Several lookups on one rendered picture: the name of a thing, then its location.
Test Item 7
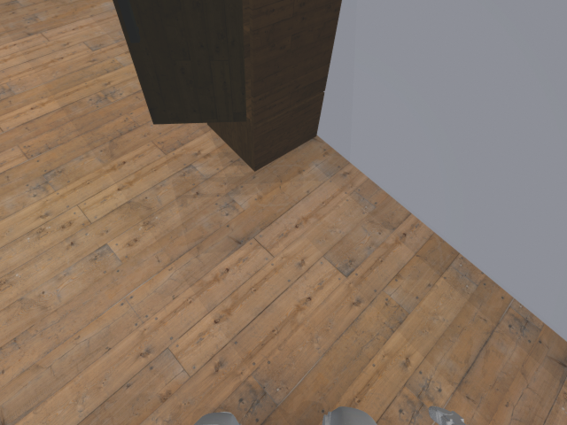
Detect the robot right hand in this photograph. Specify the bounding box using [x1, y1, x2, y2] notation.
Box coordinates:
[429, 406, 466, 425]

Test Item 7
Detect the cupboard door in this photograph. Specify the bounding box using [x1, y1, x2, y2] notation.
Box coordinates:
[113, 0, 246, 125]

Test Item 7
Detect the handle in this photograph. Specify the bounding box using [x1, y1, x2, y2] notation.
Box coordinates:
[117, 0, 141, 43]

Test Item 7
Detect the right robot thigh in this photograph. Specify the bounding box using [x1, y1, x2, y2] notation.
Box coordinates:
[322, 406, 377, 425]

